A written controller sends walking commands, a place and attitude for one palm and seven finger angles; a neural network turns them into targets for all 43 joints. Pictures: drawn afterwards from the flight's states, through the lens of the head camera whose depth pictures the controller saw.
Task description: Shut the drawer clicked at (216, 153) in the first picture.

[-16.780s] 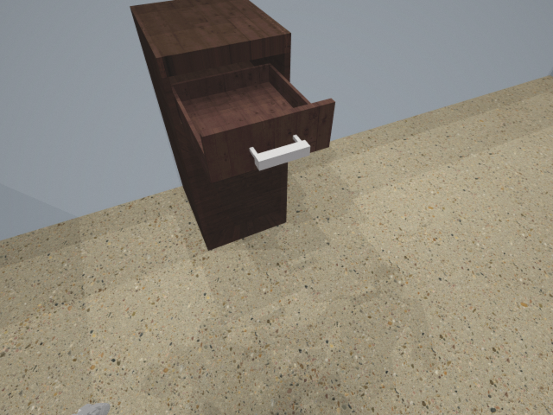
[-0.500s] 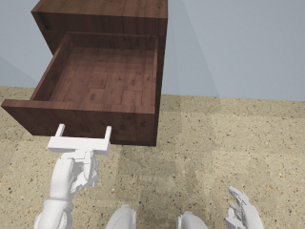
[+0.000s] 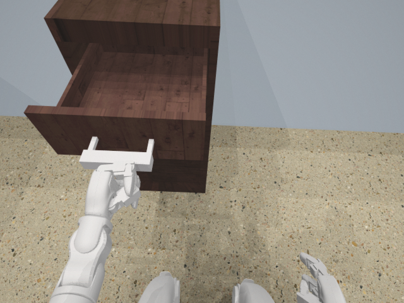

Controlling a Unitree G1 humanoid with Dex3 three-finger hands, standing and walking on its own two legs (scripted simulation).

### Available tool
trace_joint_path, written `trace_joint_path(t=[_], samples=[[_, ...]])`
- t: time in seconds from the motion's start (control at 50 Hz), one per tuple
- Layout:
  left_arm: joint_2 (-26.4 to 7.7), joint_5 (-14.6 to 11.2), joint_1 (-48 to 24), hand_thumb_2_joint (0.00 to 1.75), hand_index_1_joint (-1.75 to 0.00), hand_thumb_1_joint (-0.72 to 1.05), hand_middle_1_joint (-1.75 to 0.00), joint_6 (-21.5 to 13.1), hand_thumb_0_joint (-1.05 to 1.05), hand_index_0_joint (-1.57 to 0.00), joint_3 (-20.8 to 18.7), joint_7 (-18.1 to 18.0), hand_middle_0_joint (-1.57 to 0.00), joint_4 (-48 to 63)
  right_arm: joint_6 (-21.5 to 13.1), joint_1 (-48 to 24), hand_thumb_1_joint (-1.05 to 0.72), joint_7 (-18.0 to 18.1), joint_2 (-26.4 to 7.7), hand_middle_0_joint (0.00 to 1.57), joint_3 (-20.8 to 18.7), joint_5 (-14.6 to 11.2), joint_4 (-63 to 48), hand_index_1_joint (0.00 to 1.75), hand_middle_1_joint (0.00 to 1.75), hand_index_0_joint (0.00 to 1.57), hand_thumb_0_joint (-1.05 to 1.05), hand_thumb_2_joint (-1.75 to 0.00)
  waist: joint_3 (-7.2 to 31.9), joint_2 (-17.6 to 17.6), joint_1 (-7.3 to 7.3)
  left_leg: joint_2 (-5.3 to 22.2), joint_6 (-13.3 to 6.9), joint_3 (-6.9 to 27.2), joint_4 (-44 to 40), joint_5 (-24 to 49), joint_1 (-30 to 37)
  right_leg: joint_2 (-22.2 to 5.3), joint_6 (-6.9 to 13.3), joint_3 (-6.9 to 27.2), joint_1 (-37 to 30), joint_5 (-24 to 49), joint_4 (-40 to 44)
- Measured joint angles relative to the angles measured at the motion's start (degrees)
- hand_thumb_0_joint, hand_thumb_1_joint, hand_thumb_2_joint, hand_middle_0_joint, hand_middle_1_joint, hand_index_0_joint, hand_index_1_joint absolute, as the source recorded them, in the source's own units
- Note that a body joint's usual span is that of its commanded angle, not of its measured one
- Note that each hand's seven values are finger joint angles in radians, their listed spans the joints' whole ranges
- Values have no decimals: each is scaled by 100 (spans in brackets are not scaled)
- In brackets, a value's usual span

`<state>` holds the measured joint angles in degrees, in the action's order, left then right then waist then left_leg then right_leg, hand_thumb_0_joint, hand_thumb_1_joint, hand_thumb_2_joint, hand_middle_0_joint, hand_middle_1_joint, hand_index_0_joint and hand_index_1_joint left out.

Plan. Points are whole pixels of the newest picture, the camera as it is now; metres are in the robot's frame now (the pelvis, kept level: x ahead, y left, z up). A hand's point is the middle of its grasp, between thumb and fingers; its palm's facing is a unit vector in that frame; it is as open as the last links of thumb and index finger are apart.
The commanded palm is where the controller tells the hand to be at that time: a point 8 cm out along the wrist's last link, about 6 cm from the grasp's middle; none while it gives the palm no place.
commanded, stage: push the drawer shut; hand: left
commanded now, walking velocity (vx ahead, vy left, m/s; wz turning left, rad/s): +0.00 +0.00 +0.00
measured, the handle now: (120, 151) +0.40 +0.18 +0.05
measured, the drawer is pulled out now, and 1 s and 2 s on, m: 0.23 0.11 0.00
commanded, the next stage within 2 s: none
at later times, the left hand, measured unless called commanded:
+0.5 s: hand (143, 157) +0.39 +0.14 +0.04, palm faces -0.01 -1.00 -0.04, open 2.9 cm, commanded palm +0.38 +0.19 +0.05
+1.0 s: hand (145, 137) +0.44 +0.14 +0.05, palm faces +0.00 -1.00 -0.03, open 2.9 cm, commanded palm +0.44 +0.19 +0.05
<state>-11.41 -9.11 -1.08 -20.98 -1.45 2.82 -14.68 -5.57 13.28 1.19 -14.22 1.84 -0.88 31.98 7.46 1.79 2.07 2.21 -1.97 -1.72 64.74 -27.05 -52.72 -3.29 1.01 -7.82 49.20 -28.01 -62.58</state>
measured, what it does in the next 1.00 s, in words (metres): stands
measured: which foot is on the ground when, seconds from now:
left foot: down 0.00-1.00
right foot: down 0.00-1.00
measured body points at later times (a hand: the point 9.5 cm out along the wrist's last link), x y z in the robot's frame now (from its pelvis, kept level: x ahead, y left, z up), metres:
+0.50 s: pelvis +0.00 +0.00 +0.00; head +0.09 +0.01 +0.44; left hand +0.38 +0.19 +0.05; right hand +0.12 -0.25 -0.11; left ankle +0.04 +0.10 -0.65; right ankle +0.03 -0.12 -0.65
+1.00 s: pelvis +0.00 +0.00 +0.00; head +0.10 +0.00 +0.44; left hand +0.44 +0.19 +0.05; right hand +0.07 -0.27 -0.12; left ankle +0.04 +0.10 -0.65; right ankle +0.03 -0.12 -0.65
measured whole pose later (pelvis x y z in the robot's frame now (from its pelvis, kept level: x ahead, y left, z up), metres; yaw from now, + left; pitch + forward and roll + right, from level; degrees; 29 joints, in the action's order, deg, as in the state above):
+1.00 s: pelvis +0.00 +0.00 +0.00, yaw -1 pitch +19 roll -2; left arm -16.1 -7.7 -33.2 -28.0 -12.8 6.1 -51.3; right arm -1.1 17.1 0.5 -14.3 0.9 0.0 37.4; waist 7.0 1.2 5.5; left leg 3.2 -1.7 -2.6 64.2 -26.5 -56.4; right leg -2.2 1.4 -6.7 53.7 -27.1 -62.3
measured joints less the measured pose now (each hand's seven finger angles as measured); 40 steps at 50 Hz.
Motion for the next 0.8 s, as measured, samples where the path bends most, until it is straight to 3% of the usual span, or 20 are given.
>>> trace_joint_path(t=[0.38, 0.8], samples=[[-79, 67, -1429, 98, -160, 83, -160, -217, -5, -140, -269, -78, -140, -1449, 182, 47, -90, 7, -16, 20, -16, 4, 291, 30, 30, 20, 1, -90, -84, -50, 100, 6, -16, -79, -70, 58, -102, 9, -14, 85, 158, 67, 28], [-316, 109, -2698, 95, -160, 80, -160, -540, -3, -140, -912, 205, -140, -3007, 387, 313, -91, -65, -18, 20, -109, 63, 478, 30, 30, 20, 0, -90, -55, -61, 272, 75, 19, -115, -112, 46, -239, 88, 17, 133, 336, 80, 68]])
